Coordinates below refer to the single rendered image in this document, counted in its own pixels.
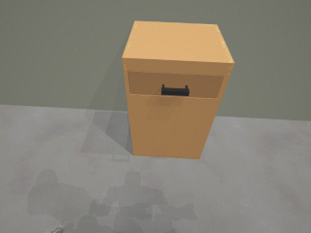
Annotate drawer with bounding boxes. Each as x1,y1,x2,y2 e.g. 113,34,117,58
128,70,225,99

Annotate cabinet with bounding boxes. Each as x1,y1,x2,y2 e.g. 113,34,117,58
121,20,234,159

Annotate handle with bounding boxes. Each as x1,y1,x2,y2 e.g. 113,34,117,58
161,83,190,96

